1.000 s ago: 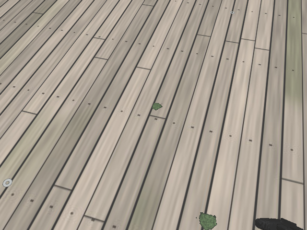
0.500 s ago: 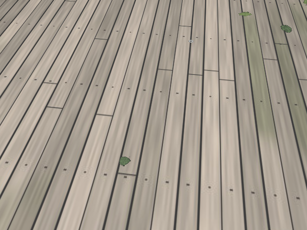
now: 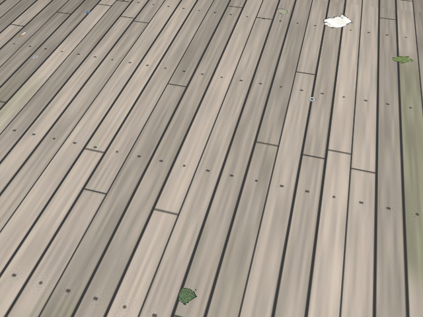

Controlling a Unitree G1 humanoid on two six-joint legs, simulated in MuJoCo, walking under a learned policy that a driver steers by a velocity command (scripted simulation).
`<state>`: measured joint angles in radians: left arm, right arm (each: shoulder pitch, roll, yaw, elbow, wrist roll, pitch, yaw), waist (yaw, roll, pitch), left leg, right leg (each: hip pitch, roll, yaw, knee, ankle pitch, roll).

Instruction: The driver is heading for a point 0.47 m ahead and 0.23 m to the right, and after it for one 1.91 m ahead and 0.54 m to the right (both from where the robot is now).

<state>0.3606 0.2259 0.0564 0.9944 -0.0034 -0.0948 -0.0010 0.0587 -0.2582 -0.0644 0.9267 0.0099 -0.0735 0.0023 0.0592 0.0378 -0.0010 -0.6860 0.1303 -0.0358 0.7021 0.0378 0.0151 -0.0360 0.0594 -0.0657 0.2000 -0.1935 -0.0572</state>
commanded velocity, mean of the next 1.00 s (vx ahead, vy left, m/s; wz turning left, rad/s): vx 0.43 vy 0.00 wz -0.45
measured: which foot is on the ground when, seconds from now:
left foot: up 0.00-0.16, down 0.18-0.72, up 0.74-1.00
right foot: down 0.00-0.18, up 0.20-0.70, down 0.72-1.00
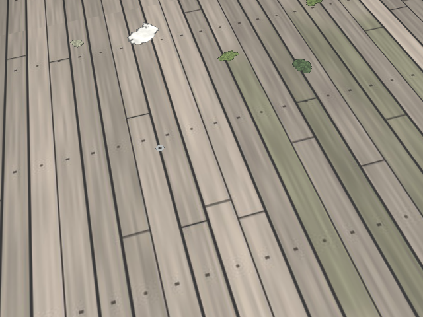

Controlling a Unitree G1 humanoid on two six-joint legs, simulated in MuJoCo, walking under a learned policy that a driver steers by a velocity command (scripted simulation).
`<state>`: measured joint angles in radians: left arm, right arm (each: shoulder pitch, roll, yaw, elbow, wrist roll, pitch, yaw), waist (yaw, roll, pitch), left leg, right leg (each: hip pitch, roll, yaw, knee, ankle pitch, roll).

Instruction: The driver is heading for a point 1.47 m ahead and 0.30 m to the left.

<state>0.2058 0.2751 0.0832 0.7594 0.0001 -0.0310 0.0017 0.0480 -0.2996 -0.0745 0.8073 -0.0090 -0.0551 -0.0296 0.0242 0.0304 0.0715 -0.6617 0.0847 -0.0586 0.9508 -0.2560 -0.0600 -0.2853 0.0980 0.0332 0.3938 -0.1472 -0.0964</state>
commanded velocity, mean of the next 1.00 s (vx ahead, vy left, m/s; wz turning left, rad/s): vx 0.03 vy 0.00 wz -0.08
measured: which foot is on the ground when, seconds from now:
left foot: up 0.00-0.18, down 0.20-1.00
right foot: down 0.00-1.00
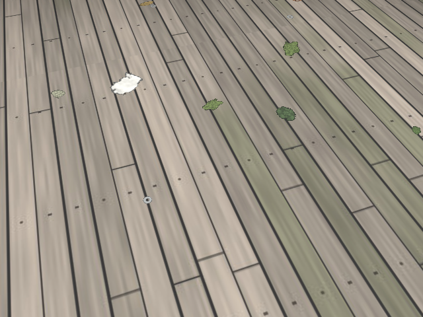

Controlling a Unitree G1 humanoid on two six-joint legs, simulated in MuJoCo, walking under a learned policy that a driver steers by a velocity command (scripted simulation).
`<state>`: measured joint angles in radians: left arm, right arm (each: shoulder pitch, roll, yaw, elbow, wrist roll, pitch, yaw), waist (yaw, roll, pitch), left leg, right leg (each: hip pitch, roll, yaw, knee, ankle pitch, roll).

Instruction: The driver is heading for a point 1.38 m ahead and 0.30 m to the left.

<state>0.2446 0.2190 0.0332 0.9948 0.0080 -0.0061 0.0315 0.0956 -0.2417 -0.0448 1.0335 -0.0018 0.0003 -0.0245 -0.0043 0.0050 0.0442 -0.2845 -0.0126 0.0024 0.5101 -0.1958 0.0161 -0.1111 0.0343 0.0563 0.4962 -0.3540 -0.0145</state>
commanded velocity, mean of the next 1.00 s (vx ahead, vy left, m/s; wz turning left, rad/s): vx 0.06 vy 0.00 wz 0.00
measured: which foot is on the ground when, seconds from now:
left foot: down 0.00-1.00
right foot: down 0.00-1.00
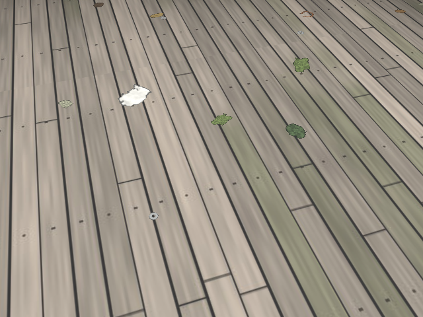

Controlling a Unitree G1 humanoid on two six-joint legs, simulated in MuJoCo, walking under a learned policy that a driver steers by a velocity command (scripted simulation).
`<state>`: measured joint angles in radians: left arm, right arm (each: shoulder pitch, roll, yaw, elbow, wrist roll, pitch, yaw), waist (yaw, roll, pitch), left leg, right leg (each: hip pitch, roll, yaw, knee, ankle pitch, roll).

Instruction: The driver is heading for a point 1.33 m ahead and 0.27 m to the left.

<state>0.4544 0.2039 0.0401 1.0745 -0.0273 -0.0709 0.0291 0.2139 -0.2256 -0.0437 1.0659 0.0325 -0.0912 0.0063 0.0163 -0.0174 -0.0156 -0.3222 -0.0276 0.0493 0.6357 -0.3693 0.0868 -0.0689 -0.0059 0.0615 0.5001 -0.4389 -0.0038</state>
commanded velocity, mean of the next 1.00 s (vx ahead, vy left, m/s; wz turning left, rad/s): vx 0.40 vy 0.00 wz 0.00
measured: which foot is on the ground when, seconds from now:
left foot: down 0.00-0.52, up 0.54-0.98, down 1.00-1.00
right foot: down 0.00-0.04, up 0.06-0.50, down 0.52-1.00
